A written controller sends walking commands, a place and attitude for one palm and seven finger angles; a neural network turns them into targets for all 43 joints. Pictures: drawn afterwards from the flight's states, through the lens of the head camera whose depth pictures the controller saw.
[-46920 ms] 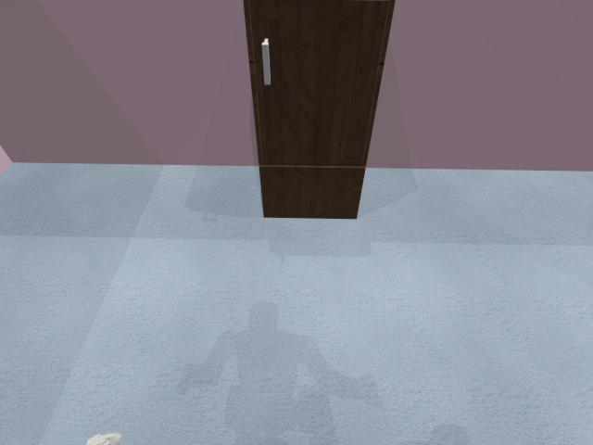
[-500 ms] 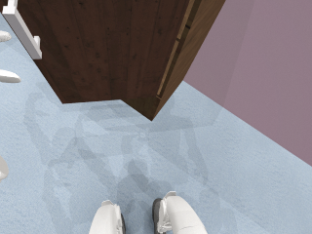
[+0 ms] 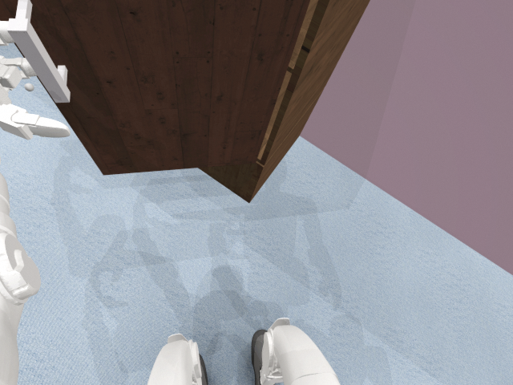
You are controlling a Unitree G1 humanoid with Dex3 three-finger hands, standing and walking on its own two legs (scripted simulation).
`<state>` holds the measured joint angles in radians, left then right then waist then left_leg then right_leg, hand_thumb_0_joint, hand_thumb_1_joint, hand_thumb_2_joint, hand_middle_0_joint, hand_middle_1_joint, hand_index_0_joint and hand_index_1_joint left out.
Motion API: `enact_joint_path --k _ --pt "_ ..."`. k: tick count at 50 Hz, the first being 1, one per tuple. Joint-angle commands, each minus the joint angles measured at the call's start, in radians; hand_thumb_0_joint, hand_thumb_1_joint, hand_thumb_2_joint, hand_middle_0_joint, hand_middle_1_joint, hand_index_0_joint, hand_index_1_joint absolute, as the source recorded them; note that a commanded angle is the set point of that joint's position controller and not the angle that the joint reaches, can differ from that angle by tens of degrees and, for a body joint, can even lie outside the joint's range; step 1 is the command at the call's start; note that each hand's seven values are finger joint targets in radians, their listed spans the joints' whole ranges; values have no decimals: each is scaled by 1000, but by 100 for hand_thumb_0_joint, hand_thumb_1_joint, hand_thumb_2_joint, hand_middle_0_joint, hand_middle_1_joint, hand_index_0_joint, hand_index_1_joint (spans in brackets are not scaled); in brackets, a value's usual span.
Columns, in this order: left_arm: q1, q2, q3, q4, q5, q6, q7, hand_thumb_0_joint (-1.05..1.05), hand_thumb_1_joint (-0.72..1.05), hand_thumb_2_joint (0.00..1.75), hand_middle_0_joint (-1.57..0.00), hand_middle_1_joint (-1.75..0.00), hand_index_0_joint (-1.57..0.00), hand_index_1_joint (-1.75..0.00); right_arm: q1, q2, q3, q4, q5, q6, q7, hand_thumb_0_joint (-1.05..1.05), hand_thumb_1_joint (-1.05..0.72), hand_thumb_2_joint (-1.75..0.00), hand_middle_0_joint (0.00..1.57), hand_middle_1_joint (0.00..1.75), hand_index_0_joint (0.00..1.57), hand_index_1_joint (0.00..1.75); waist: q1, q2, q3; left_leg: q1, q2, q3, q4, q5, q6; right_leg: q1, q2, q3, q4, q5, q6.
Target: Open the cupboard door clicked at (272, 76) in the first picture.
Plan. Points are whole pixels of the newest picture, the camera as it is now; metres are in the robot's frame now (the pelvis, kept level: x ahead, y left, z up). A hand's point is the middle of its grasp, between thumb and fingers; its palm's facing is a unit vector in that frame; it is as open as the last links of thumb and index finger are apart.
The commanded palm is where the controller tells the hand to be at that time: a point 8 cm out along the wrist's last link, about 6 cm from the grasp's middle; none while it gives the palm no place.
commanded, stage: slide the fingers in behind the handle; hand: left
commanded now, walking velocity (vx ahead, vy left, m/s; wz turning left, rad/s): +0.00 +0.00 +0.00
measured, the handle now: (44, 54) +0.57 +0.25 +0.07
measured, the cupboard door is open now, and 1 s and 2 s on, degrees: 44 43 44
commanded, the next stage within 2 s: close the thumb around the handle in 0.92 s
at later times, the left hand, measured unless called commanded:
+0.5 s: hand (67, 86) +0.52 +0.22 +0.07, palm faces +0.06 -1.00 -0.02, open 14.0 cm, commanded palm +0.50 +0.25 +0.06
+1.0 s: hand (60, 87) +0.52 +0.22 +0.07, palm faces +0.06 -1.00 -0.02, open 13.9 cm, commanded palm +0.50 +0.26 +0.06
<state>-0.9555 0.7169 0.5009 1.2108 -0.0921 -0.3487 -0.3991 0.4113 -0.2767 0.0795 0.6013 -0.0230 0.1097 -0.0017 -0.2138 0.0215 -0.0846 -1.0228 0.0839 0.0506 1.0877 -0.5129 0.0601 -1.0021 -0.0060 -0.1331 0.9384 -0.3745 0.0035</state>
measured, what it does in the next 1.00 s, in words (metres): stands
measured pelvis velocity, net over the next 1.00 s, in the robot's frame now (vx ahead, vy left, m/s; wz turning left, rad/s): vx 0.00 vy -0.01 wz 0.00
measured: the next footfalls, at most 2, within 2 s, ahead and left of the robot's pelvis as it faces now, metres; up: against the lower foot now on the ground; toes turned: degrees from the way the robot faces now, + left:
none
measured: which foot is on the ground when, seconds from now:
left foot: down 0.00-1.00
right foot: down 0.00-1.00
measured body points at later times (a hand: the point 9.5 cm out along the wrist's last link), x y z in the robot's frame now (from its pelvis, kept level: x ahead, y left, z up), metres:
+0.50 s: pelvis +0.01 -0.01 +0.00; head +0.16 +0.02 +0.42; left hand +0.52 +0.27 +0.07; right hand +0.00 -0.27 -0.10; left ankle -0.01 +0.07 -0.66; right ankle +0.03 -0.13 -0.66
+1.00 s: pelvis +0.00 -0.01 +0.00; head +0.16 +0.02 +0.42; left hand +0.51 +0.28 +0.07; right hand -0.01 -0.28 -0.10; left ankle -0.01 +0.07 -0.66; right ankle +0.03 -0.13 -0.66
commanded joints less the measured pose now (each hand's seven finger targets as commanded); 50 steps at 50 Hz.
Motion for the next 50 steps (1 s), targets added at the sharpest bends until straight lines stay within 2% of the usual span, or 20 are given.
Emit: enact_joint_path --k 1,3,5,6,8,10,12,15,18,20,23,24,27,28,35,37,40,42,45,50 --pt "-401 259 7 -200 -4 -72 34 0 -50 30 -30 -120 -30 -120 204 -207 -80 -31 -1 -10 -12 0 -90 -90 20 30 20 30 -5 225 -481 451 -24 -142 -128 554 -47 154 65 58 -52 241 -22" --pt "-413 241 -5 -223 -2 -84 44 0 -50 30 -30 -120 -30 -120 205 -207 -84 -29 -3 -11 -9 0 -90 -90 20 30 20 30 -9 231 -493 470 -24 -143 -127 562 -48 154 64 60 -54 244 -20" --pt "-404 242 4 -266 -4 -102 44 0 -50 30 -30 -120 -30 -120 214 -209 -89 -27 -6 -7 -7 0 -90 -90 20 30 20 30 6 259 -552 545 -15 -158 -123 671 -63 148 66 54 -45 269 -23" --pt "-396 190 -24 -267 -11 -102 41 0 -50 30 -30 -120 -30 -120 209 -201 -93 -27 -5 -7 -4 0 -90 -90 20 30 20 30 3 275 -551 565 -14 -158 -120 693 -67 131 67 52 -47 270 -23" --pt "-377 133 -46 -231 -28 -93 42 0 -50 30 -30 -120 -30 -120 206 -200 -96 -18 -3 -5 -1 0 -90 -90 20 30 20 30 -7 210 -508 543 -12 -160 -126 660 -63 127 68 48 -58 255 -19" --pt "-395 148 -36 -232 -26 -89 55 0 -50 30 -30 -120 -30 -120 208 -203 -95 -14 -3 -1 -3 0 -90 -90 20 30 20 30 -2 236 -499 545 -12 -162 -131 667 -65 115 66 48 -55 249 -21" --pt "-417 143 -36 -221 -17 -87 80 0 -50 30 -30 -120 -30 -120 205 -198 -95 -12 -5 -4 -3 0 -90 -90 20 30 20 30 -8 197 -482 505 -19 -157 -132 608 -59 128 64 50 -54 241 -20" --pt "-431 187 -3 -267 5 -114 119 0 -50 30 -30 -120 -30 -120 205 -195 -94 -20 -11 -7 0 0 -90 -90 20 30 20 30 7 227 -535 515 -23 -149 -124 636 -60 162 62 59 -42 276 -23" --pt "-395 134 -33 -227 11 -117 130 0 -50 30 -30 -120 -30 -120 198 -188 -95 -23 -10 -8 7 0 -90 -90 20 30 20 30 1 173 -506 468 -29 -134 -125 587 -49 190 62 63 -48 282 -18" --pt "-409 151 -33 -235 15 -125 128 0 -50 30 -30 -120 -30 -120 197 -191 -93 -25 -7 -7 5 0 -90 -90 20 30 20 30 0 173 -520 457 -32 -130 -126 576 -46 214 62 71 -46 295 -19" --pt "-394 114 -44 -229 0 -123 122 0 -50 30 -30 -120 -30 -120 190 -186 -96 -25 -4 -10 5 0 -90 -90 20 30 20 30 1 164 -522 442 -37 -120 -128 544 -41 236 62 76 -54 303 -18" --pt "-389 149 -16 -229 -4 -127 123 0 -50 30 -30 -120 -30 -120 194 -190 -95 -27 -4 -11 1 0 -90 -90 20 30 20 30 7 169 -517 440 -36 -123 -127 556 -41 239 61 75 -50 307 -22" --pt "-413 133 -41 -207 4 -121 126 0 -50 30 -30 -120 -30 -120 188 -187 -91 -20 -4 -15 1 0 -90 -90 20 30 20 30 -6 166 -489 399 -41 -110 -127 501 -35 241 59 84 -54 298 -17" --pt "-416 151 -31 -215 9 -124 128 0 -50 30 -30 -120 -30 -120 191 -189 -92 -19 -4 -15 0 0 -90 -90 20 30 20 30 -5 138 -492 386 -41 -110 -129 490 -33 260 58 85 -55 299 -16" --pt "-408 206 1 -198 0 -120 101 0 -50 30 -30 -120 -30 -120 192 -193 -90 -23 1 -19 -8 0 -90 -90 20 30 20 30 2 140 -519 342 -47 -97 -119 478 -25 310 56 101 -49 337 -16" --pt "-407 191 -11 -164 -3 -109 95 0 -50 30 -30 -120 -30 -120 190 -191 -87 -22 3 -21 -10 0 -90 -90 20 30 20 30 -8 140 -474 325 -47 -94 -120 452 -24 288 56 100 -57 312 -14" --pt "-417 238 18 -218 0 -119 91 0 -50 30 -30 -120 -30 -120 196 -195 -90 -26 -1 -23 -11 0 -90 -90 20 30 20 30 11 193 -561 368 -47 -99 -113 506 -29 308 55 102 -39 350 -18" --pt "-385 186 -8 -194 -9 -111 87 0 -50 30 -30 -120 -30 -120 193 -190 -90 -28 1 -23 -7 0 -90 -90 20 30 20 30 1 163 -525 368 -44 -98 -115 510 -28 293 57 95 -47 348 -16" --pt "-386 239 26 -231 -10 -118 82 0 -50 30 -30 -120 -30 -120 194 -197 -91 -33 0 -22 -7 0 -90 -90 20 30 20 30 17 172 -559 365 -44 -97 -115 525 -28 327 58 100 -40 375 -18" --pt "-374 185 -4 -241 -21 -118 77 0 -50 30 -30 -120 -30 -120 191 -193 -94 -30 3 -20 -4 0 -90 -90 20 30 20 30 13 184 -535 410 -40 -104 -122 538 -33 281 62 89 -49 349 -18"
